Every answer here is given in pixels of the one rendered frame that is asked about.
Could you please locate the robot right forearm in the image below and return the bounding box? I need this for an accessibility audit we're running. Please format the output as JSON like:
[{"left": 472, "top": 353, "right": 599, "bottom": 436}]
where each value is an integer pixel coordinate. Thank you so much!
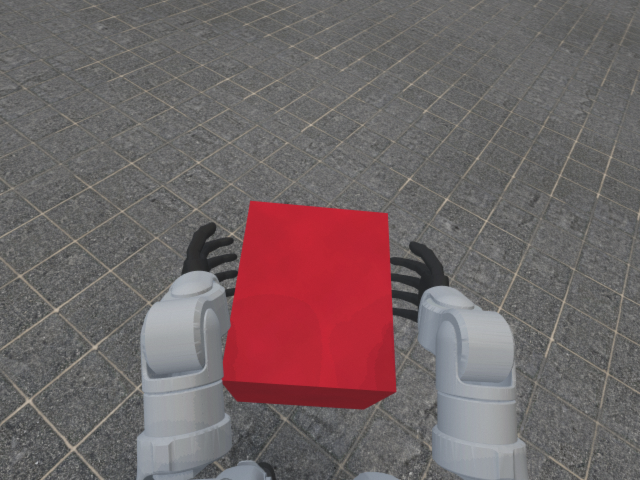
[{"left": 418, "top": 286, "right": 529, "bottom": 480}]

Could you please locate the robot right hand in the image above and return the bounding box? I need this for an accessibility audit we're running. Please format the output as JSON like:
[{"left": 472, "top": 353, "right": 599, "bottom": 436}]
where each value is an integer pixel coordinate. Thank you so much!
[{"left": 390, "top": 241, "right": 449, "bottom": 323}]

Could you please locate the robot left hand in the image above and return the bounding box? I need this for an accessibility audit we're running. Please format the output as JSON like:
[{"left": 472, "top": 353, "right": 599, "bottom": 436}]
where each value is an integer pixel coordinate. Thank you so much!
[{"left": 181, "top": 222, "right": 238, "bottom": 297}]

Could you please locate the robot left forearm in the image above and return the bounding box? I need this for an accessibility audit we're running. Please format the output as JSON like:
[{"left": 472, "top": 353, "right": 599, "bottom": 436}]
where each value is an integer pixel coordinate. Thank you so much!
[{"left": 136, "top": 271, "right": 232, "bottom": 480}]

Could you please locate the carton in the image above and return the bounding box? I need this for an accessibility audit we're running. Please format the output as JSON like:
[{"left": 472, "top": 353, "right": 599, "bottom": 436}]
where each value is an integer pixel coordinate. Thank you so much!
[{"left": 222, "top": 201, "right": 396, "bottom": 410}]

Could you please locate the robot left shin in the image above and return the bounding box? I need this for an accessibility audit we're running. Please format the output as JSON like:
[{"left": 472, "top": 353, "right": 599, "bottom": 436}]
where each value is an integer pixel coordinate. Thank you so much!
[{"left": 237, "top": 460, "right": 265, "bottom": 473}]

